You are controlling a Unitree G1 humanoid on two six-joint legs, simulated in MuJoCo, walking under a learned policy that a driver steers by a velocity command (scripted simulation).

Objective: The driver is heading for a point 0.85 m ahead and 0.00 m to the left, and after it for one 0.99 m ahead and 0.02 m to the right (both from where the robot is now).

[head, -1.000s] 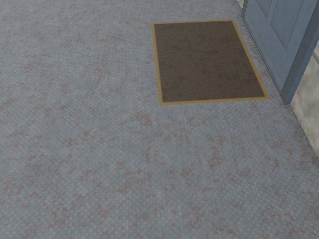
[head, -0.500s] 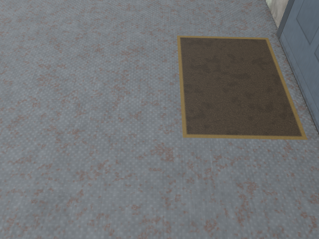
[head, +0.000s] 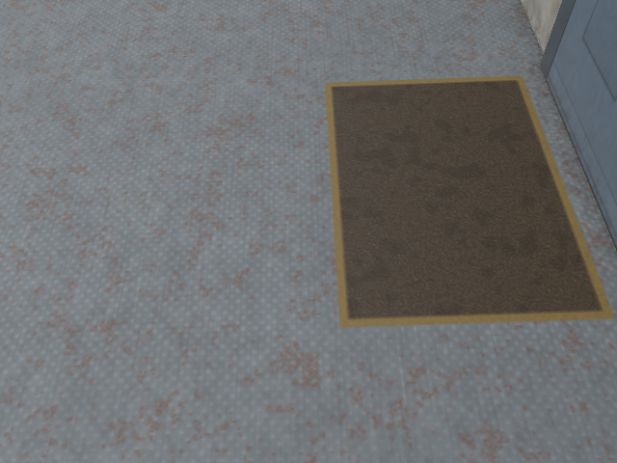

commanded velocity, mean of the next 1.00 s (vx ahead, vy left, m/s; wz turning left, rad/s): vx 0.24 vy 0.00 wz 0.00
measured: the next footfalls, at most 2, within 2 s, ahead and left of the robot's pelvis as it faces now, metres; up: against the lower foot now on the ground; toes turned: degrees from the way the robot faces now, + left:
left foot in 0.28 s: +0.21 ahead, +0.14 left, +0.00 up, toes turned -1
left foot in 0.96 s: +0.40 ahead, +0.17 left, +0.00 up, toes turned +2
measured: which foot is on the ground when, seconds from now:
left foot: up 0.00-0.26, down 0.28-0.72, up 0.74-0.94, down 0.96-1.00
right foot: down 0.00-0.96, up 0.98-1.00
